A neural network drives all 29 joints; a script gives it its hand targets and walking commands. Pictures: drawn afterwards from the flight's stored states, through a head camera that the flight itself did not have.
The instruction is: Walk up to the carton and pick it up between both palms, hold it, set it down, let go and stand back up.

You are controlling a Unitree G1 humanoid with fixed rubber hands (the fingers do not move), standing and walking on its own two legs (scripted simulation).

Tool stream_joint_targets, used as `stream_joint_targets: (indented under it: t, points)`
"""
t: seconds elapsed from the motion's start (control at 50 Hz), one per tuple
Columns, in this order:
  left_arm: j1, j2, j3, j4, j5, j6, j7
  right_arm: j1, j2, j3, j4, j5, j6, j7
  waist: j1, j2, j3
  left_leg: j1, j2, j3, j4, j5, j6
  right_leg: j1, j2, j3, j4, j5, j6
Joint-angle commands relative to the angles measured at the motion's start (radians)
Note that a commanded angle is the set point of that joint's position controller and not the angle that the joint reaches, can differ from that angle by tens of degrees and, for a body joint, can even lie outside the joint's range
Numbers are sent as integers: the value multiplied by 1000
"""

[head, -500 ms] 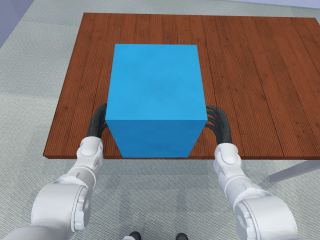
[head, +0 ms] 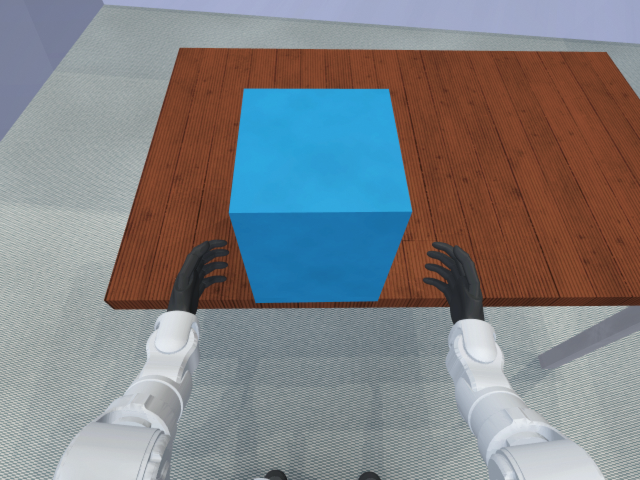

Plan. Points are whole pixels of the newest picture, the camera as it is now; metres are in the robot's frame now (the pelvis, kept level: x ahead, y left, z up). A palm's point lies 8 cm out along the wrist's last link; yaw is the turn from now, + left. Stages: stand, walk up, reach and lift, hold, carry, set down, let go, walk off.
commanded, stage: set down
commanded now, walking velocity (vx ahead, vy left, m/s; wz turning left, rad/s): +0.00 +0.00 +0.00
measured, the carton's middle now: (316, 204) +0.49 +0.02 -0.01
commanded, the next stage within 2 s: none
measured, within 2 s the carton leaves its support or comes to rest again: neither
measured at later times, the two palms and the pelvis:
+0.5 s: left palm (171, 360) +0.26 +0.20 -0.03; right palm (488, 355) +0.27 -0.19 -0.01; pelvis -0.01 +0.00 +0.01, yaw +0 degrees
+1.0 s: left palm (155, 416) +0.20 +0.21 -0.04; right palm (507, 435) +0.19 -0.20 -0.03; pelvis +0.00 +0.00 +0.01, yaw +1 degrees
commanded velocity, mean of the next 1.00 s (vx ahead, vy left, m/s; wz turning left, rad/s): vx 0.00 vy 0.00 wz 0.00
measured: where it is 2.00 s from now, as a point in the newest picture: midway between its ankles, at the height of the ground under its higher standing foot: outside the picture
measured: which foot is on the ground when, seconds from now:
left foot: down 0.00-1.00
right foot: down 0.00-1.00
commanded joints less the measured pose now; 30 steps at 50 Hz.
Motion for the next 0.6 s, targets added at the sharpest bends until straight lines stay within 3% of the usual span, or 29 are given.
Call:
stream_joint_targets:
  t: [0.0, 0.02, 0.08, 0.1, 0.18, 0.26, 0.38, 0.42, 0.44, 0.48, 0.52, 0.58]
  points:
    - [-184, 155, -31, -292, -163, -42, -3, -217, -233, -4, -318, 6, -15, 27, 11, -14, -559, 522, 2, 42, 33, 317, -77, 348, 40, -85, 53, 122, -40]
    - [-148, 140, -30, -327, -161, -41, -1, -194, -228, -1, -350, 9, -14, 27, 24, -15, -554, 527, 2, 46, 28, 316, -76, 361, 41, -85, 49, 121, -40]
    - [-31, 121, -41, -411, -149, -26, -1, -88, -228, -6, -377, 19, -9, 29, 12, -5, -498, 581, 8, 30, 3, 303, -82, 391, 40, -86, 25, 115, -46]
    - [-100, 128, -54, -395, -162, -21, 1, -163, -232, -26, -386, 9, 1, 32, 8, 0, -487, 545, 8, 28, -2, 251, -82, 365, 39, -85, 30, 55, -50]
    - [88, 110, -56, -540, -158, -6, 12, 1, -209, -12, -487, 28, -1, 37, 20, -5, -417, 605, 11, 16, -31, 248, -81, 423, 38, -85, 8, 68, -56]
    - [91, 116, -81, -564, -171, 36, 19, -13, -184, -21, -520, 19, 39, 45, 17, -30, -284, 564, 20, 4, -73, 112, -68, 423, 26, -71, -2, -48, -63]
    - [189, 126, -99, -673, -169, 74, 50, 108, -151, -29, -545, 12, 73, 54, 17, -5, -178, 585, 36, -13, -117, 29, -68, 461, 14, -65, -13, -86, -79]
    - [145, 133, -98, -608, -165, 97, 53, 55, -139, -23, -517, 5, 92, 56, 24, -8, -109, 537, 34, -6, -131, -41, -61, 454, 4, -54, -17, -152, -82]
    - [168, 138, -93, -645, -160, 98, 61, 85, -127, -26, -532, 4, 94, 57, 30, -5, -116, 549, 39, -5, -138, -52, -59, 475, 1, -52, -21, -153, -82]
    - [233, 132, -84, -695, -148, 102, 66, 153, -122, -23, -555, 5, 89, 56, 36, -7, -113, 591, 39, 1, -144, -8, -60, 508, 2, -53, -33, -111, -85]
    - [173, 150, -77, -623, -147, 118, 63, 97, -111, -14, -512, -9, 99, 54, 38, -6, -66, 541, 34, 14, -142, -47, -58, 496, -1, -43, -34, -159, -86]
    - [311, 130, -72, -719, -125, 125, 73, 235, -109, -14, -545, 0, 78, 60, 48, 17, -79, 610, 43, 8, -150, 30, -65, 528, 3, -48, -44, -84, -94]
